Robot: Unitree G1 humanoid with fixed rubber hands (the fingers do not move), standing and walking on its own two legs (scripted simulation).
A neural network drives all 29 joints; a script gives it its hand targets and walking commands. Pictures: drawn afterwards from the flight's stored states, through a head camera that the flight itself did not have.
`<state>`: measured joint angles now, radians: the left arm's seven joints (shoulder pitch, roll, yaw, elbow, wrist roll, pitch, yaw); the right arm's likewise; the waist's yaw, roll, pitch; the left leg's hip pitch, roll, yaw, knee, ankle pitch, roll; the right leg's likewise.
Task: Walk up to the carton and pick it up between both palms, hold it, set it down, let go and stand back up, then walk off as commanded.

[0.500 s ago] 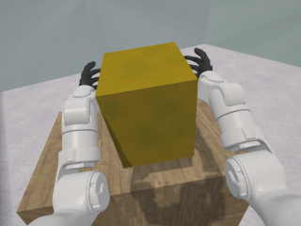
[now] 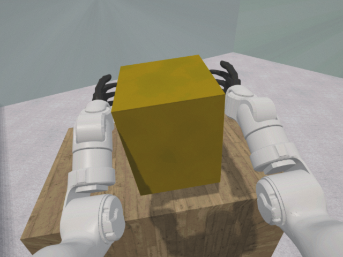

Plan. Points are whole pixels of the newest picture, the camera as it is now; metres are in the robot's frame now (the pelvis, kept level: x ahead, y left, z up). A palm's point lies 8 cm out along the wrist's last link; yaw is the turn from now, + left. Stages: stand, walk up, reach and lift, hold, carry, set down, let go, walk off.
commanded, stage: hold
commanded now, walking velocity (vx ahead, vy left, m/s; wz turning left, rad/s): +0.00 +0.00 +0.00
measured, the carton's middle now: (170, 123) +0.38 +0.01 +0.20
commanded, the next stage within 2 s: none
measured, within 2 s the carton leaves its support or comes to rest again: neither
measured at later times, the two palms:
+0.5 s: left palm (100, 103) +0.37 +0.16 +0.27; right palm (230, 88) +0.37 -0.13 +0.29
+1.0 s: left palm (102, 106) +0.37 +0.16 +0.26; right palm (230, 93) +0.37 -0.13 +0.28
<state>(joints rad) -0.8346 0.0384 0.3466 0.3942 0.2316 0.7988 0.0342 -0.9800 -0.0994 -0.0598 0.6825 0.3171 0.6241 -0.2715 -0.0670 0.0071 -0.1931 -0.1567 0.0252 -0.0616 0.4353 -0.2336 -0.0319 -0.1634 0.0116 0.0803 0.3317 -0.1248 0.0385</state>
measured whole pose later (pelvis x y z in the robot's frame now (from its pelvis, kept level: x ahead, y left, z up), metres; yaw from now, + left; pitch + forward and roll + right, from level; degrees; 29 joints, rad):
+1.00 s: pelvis +0.00 +0.00 +0.00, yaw +0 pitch -3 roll -1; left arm -0.84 0.04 0.35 0.41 0.22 0.78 0.04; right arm -0.99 -0.10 -0.06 0.70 0.31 0.61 -0.26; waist -0.07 0.01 -0.19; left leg -0.15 0.02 -0.06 0.44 -0.24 -0.03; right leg -0.16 0.01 0.08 0.33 -0.13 0.04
